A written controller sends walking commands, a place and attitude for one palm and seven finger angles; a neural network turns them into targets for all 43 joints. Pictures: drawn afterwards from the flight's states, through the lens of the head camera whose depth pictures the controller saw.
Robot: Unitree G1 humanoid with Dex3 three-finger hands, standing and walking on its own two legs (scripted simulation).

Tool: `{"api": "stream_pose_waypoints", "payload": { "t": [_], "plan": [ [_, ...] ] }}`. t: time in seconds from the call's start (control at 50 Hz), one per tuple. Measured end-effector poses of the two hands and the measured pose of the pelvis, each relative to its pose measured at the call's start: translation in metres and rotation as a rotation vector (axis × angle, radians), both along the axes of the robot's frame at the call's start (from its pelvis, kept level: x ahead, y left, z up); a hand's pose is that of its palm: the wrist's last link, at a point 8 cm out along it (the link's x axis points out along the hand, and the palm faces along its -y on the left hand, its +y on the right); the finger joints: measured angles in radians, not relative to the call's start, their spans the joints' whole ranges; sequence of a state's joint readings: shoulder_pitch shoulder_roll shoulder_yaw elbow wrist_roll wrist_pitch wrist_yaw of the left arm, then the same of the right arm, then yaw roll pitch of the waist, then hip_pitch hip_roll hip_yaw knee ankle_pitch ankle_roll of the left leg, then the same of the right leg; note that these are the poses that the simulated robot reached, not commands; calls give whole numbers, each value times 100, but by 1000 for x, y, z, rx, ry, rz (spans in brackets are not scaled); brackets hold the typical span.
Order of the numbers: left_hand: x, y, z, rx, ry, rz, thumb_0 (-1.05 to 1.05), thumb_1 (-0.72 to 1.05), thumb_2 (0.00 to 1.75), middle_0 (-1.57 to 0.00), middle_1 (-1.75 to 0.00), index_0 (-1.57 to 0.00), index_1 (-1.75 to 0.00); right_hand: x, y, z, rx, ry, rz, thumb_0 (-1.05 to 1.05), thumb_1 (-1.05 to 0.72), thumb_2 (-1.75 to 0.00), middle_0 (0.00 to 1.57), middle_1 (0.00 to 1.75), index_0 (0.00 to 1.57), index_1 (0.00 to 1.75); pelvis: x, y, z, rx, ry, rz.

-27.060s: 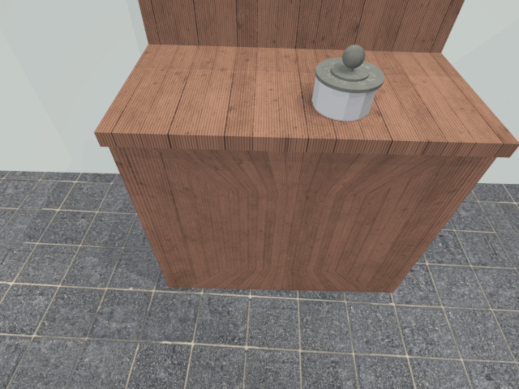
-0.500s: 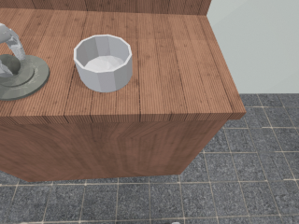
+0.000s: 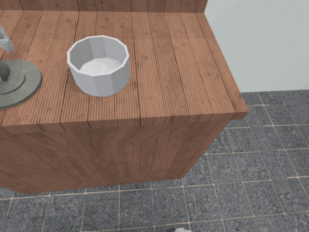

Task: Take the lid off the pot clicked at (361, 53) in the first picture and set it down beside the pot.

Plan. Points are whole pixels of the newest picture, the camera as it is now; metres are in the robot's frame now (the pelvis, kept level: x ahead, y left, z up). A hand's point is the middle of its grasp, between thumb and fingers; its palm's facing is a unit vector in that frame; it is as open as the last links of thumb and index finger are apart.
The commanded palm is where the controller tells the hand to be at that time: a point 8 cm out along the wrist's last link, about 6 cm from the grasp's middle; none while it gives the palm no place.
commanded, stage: open the fingers wide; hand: left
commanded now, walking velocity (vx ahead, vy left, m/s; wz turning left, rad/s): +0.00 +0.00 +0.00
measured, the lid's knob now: out of the picture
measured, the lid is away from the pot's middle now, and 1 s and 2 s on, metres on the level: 0.23 0.23 0.23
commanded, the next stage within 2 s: raise the empty hand in 0.02 s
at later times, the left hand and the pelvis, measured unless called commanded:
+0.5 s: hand out of the picture +0.48 +0.33 +0.20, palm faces -0.32 -0.12 -0.94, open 11.1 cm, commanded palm +0.50 +0.33 +0.26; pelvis +0.00 +0.00 +0.00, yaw +1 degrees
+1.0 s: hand out of the picture +0.49 +0.33 +0.25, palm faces -0.27 -0.13 -0.95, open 11.1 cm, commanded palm +0.50 +0.33 +0.32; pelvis +0.00 -0.01 +0.01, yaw +1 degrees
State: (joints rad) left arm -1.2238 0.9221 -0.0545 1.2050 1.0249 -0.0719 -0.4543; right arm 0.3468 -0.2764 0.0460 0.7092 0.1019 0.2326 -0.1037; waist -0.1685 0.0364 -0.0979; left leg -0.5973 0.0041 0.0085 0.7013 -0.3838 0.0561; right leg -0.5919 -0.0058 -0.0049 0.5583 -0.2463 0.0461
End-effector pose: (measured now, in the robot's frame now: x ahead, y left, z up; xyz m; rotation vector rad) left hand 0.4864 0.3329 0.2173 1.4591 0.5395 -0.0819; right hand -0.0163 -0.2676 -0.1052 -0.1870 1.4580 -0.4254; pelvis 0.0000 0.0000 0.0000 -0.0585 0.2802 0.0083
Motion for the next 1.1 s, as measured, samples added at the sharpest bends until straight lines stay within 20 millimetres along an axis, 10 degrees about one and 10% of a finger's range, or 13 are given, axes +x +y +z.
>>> {"api": "stream_pose_waypoints", "payload": {
  "t": [0.58, 1.1],
  "plan": [
    [-9, -3, 48, 19, -59, 30, 0, -11, 87, -47, -65, -47, -65, 49, 2, -2, 44, -112, 71, 1, -90, -90, 20, 30, 21, 30, 2, -2, 4, 5, -27, 16],
    [-1, -7, 101, 27, -123, 116, 0, -11, 87, -48, -65, -47, -65, 28, -12, 4, 27, -73, 43, 1, -90, -90, 20, 30, 21, 30, 9, -9, 11, 16, -35, 9]
  ]
}}
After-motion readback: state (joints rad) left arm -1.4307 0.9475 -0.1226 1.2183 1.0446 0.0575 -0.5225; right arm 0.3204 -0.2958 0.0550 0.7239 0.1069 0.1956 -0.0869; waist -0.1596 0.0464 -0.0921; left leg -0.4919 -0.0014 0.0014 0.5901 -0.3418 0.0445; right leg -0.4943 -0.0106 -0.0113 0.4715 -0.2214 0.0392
